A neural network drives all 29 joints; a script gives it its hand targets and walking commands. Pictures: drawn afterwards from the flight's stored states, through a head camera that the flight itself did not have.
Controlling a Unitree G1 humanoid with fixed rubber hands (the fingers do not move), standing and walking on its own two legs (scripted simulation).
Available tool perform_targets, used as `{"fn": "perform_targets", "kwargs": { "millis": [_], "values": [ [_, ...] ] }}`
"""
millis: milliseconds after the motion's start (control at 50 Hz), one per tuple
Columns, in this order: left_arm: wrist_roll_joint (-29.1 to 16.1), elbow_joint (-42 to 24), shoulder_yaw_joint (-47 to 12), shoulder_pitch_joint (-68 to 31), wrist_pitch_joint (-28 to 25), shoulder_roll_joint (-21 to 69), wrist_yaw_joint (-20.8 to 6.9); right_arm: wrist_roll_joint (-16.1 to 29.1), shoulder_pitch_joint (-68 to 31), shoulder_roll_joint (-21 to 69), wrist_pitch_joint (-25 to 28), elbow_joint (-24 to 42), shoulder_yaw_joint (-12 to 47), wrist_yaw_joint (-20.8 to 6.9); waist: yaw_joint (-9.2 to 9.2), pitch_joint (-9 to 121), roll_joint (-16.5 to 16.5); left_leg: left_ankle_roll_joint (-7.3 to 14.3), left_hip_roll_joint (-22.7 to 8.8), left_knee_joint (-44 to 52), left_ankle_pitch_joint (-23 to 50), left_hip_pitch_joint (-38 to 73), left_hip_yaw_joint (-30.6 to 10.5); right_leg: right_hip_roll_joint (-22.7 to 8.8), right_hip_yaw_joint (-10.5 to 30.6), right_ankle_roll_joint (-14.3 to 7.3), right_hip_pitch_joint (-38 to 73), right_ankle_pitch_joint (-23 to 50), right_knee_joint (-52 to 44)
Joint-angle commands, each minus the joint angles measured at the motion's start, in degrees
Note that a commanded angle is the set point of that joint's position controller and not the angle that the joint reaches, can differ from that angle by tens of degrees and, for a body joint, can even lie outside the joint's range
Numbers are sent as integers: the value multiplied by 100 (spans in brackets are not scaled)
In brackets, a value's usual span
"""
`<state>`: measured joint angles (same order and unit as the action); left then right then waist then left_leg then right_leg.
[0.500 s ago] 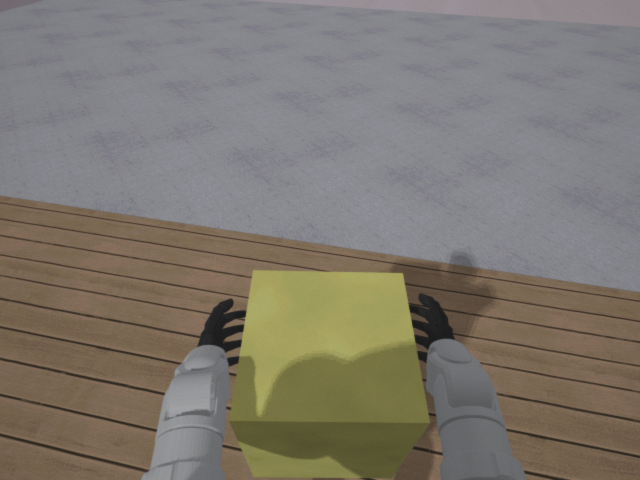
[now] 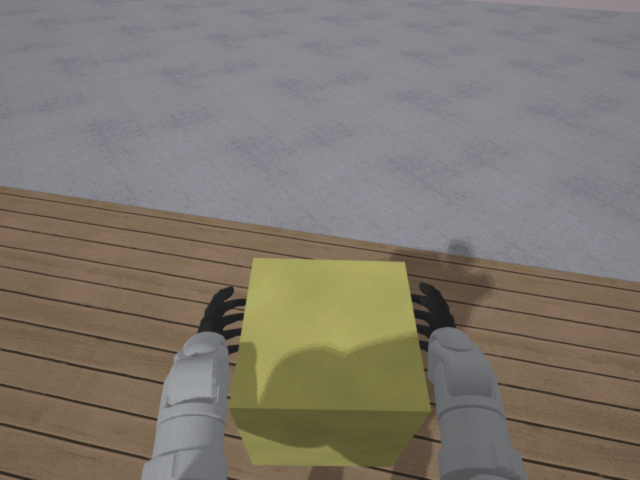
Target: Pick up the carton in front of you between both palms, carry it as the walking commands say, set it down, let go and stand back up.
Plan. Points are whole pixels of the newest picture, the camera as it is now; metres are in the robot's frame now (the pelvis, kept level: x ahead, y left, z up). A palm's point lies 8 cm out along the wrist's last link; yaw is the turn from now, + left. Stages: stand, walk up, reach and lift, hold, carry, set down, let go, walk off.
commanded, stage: reach and lift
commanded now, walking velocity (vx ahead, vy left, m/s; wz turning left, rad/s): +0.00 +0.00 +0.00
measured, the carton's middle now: (325, 367) +0.30 +0.00 -0.04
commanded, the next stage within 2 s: hold in 0.44 s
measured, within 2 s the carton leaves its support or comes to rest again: neither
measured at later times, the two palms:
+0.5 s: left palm (212, 339) +0.30 +0.15 +0.04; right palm (444, 333) +0.30 -0.15 +0.04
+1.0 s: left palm (217, 324) +0.30 +0.14 +0.06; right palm (456, 325) +0.30 -0.16 +0.06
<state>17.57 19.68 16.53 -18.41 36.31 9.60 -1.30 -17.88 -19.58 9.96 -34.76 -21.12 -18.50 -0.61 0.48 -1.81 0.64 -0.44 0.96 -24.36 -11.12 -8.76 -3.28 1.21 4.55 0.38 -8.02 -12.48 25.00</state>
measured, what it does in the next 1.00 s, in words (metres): stands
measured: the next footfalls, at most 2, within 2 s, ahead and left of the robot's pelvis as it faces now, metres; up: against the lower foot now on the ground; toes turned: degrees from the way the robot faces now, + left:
left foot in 1.32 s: +0.21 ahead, +0.10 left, +0.00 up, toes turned +9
right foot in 1.70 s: +0.50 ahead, -0.14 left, +0.00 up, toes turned -15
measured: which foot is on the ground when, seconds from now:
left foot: down 0.00-1.00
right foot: down 0.00-1.00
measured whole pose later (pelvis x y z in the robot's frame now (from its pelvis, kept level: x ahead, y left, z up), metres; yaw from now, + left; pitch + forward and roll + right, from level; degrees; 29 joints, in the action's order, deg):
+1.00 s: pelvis +0.01 -0.01 +0.00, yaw -2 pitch -1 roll +0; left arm 13.3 8.1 11.9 -14.5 46.5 8.2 -0.3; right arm -14.4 -16.3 9.0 -45.8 -9.5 -12.1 1.0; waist 1.2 5.4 -0.6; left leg -0.4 -0.4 -27.1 -14.9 -12.3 -1.1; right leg 0.0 0.1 0.0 -13.6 -22.3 31.5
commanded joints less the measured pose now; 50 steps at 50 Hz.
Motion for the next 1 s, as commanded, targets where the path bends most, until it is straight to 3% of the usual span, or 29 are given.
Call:
{"fn": "perform_targets", "kwargs": {
  "millis": [0, 200, 400, 520, 640, 820, 840, 860, 880, 900, 940, 980],
  "values": [
    [-1335, -160, -3129, -2789, -150, 5318, -1257, 1294, -2517, 5341, 15, -100, 3135, -1409, -5, 1655, -76, 14, 394, 335, 915, 858, -24, 393, -41, -40, 142, 837, -479],
    [-1477, -625, -3314, -2311, 2, 5241, -1198, 1429, -2053, 5244, -138, 396, 3344, -1362, -3, 1639, -72, -17, 407, 434, 1487, 1081, -64, 436, -5, -15, 393, 1367, -572],
    [-1536, -871, -3388, -2254, 153, 5128, -1190, 1510, -1991, 5208, -295, 622, 3450, -1321, 19, 1481, -50, 2, 426, 494, 1353, 1088, -56, 431, 24, 2, 464, 1327, -632],
    [-1772, -1406, -3788, -2183, 361, 5103, -1185, 1704, -1830, 5204, -530, 1162, 3778, -1243, -75, 1679, -30, -4, 432, 541, 1605, 1280, -95, 406, 54, 22, 726, 1694, -702],
    [-1568, -1163, -3445, -2132, 582, 4811, -1137, 1560, -1850, 4926, -762, 984, 3504, -1230, -40, 916, -16, 35, 419, 693, 705, 970, -48, 362, 10, -8, 480, 793, -846],
    [-1585, -1029, -3454, -2767, 515, 5034, -1201, 1591, -2490, 5106, -691, 839, 3509, -1305, -49, 1146, -28, 59, 390, 581, 298, 960, -27, 349, -30, -26, 342, 354, -729],
    [-1746, -1010, -3581, -2942, 561, 5041, -1196, 1710, -2655, 5113, -749, 893, 3670, -1297, -70, 1519, -262, 104, -652, 304, -1026, 377, -33, -591, 19, -97, -268, -815, -349],
    [-1774, -1094, -3529, -2975, 580, 4961, -1185, 1748, -2615, 5079, -768, 913, 3614, -1279, -60, 1469, -290, 141, -646, 553, -2316, 29, -310, -436, 99, -132, -495, -1970, -321],
    [-1806, -1200, -3634, -3082, 597, 4977, -1166, 1797, -2626, 5080, -782, 1020, 3684, -1252, -91, 1305, -357, 185, -704, 701, -3205, -213, -439, -324, 2, -104, -862, -2624, -199],
    [-1852, -1260, -3723, -3164, 619, 5022, -1148, 1830, -2705, 5097, -805, 1110, 3739, -1221, -100, 1260, -553, 254, -850, 830, -3327, -198, -612, -197, -233, -57, -1138, -2428, 178],
    [-1991, -1481, -3922, -3131, 733, 5054, -1104, 1901, -2538, 5100, -931, 1317, 3865, -1121, -99, 1603, -993, 497, -1319, 1145, -2820, -220, -1158, 41, -801, 4, -998, -973, 1158],
    [-2249, -1789, -4203, -3214, 942, 5102, -1051, 2027, -2472, 5051, -1160, 1664, 4099, -997, -70, 1839, -763, 548, -1254, 922, -2706, -660, -836, -44, -888, -103, -371, -1080, 408]
  ]
}}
